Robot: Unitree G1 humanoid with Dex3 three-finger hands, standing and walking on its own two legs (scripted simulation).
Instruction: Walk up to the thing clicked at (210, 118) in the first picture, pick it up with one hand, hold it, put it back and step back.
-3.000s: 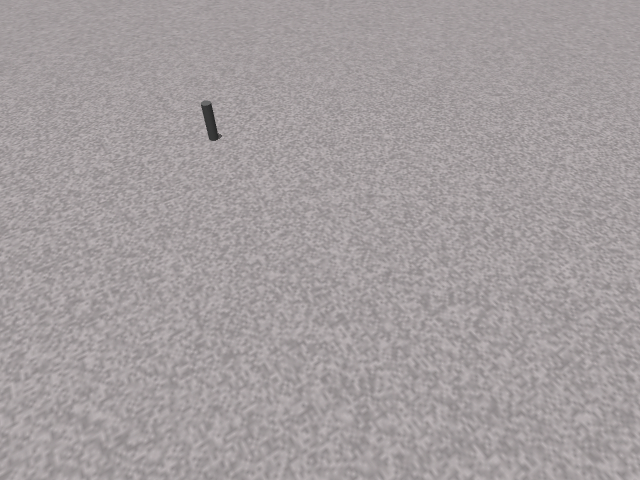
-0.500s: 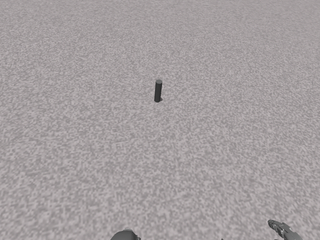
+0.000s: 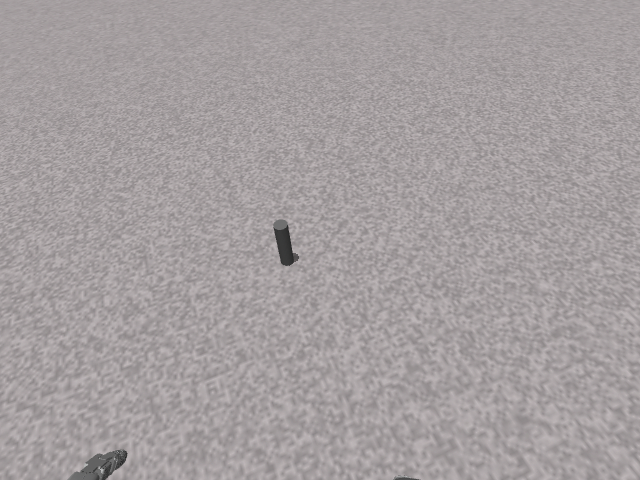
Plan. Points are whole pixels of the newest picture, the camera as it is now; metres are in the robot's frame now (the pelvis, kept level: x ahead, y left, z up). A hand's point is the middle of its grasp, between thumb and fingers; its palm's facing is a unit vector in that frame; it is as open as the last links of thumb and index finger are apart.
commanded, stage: walk up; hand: left
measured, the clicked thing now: (284, 243) +1.03 +0.18 -0.65
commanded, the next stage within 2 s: none
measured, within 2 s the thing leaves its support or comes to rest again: neither
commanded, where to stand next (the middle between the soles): +0.74 +0.00 m, yaw +1 degrees
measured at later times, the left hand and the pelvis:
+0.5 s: hand (137, 461) +0.20 +0.29 -0.15, palm faces +0.01 -0.94 -0.33, open 7.4 cm; pelvis +0.20 +0.01 +0.00, yaw +1 degrees
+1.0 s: hand (185, 293) +0.46 +0.26 -0.11, palm faces -0.09 -0.92 -0.39, open 7.4 cm; pelvis +0.37 -0.01 +0.01, yaw -1 degrees
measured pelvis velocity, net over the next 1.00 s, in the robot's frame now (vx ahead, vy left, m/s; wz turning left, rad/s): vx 0.37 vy -0.01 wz -0.02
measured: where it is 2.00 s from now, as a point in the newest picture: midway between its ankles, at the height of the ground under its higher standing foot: (338, 344)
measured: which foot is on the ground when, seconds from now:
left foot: up 0.00-0.42, down 0.44-1.00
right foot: down 0.00-0.48, up 0.50-0.98, down 1.00-1.00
